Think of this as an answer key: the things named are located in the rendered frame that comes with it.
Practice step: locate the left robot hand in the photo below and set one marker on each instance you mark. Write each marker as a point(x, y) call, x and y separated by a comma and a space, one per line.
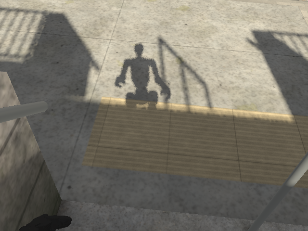
point(47, 223)

